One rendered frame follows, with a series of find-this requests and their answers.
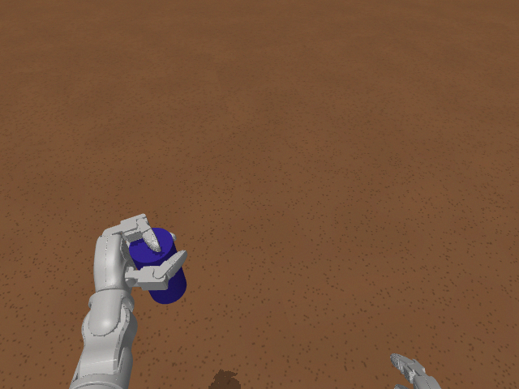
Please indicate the left robot arm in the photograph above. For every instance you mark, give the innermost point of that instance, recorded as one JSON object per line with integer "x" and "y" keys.
{"x": 108, "y": 330}

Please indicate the left robot hand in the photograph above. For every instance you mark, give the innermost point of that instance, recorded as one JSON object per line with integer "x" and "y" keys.
{"x": 114, "y": 267}

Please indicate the can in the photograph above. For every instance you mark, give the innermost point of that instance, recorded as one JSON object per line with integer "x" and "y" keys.
{"x": 142, "y": 256}

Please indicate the right robot hand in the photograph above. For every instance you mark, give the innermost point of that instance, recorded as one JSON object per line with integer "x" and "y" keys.
{"x": 414, "y": 372}

